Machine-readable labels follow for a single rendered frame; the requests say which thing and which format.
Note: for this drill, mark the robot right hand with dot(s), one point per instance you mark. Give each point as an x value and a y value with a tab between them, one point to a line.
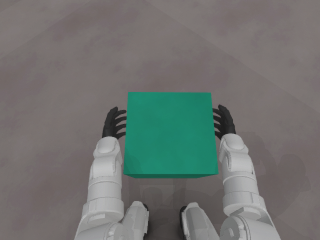
226	125

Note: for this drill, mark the robot right upper arm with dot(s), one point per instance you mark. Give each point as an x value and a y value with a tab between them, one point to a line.
237	227

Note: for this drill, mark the robot thigh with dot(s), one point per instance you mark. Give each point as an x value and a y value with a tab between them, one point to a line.
136	222
197	225

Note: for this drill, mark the right robot forearm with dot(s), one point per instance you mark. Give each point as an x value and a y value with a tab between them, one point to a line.
241	194

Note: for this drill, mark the left robot forearm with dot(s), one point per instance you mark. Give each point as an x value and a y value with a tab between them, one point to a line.
104	203

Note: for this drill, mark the robot left hand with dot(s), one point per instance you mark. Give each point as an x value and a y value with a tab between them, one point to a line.
110	129

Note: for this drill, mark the robot left upper arm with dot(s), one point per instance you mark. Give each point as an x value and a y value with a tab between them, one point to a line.
108	231

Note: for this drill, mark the right robot thigh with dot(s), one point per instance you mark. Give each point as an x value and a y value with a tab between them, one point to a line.
197	225

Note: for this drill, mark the left robot thigh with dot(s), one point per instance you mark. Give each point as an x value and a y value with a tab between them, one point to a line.
136	222

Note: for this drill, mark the carton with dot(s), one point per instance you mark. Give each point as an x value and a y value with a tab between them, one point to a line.
170	135

